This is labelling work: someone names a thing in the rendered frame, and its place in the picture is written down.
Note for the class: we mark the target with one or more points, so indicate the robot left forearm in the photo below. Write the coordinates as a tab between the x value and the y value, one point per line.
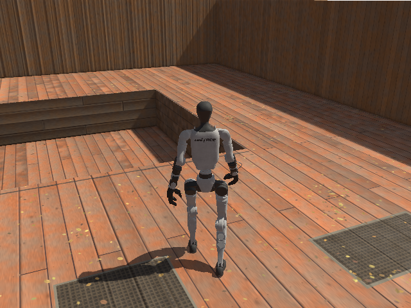
175	175

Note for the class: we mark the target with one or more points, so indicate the right robot upper arm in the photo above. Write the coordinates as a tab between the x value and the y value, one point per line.
227	144

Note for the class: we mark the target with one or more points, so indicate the robot right hand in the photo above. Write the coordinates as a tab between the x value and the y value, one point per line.
228	176

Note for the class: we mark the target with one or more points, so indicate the robot right forearm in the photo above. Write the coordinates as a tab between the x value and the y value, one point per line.
233	167

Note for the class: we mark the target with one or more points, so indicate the robot left shin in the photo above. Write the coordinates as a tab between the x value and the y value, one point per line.
192	226

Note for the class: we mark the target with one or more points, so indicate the left robot upper arm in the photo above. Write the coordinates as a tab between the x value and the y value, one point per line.
182	145

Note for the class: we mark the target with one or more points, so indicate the left robot thigh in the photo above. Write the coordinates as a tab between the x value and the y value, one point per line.
190	187

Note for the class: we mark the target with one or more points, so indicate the robot left hand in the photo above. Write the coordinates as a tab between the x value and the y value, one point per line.
171	197

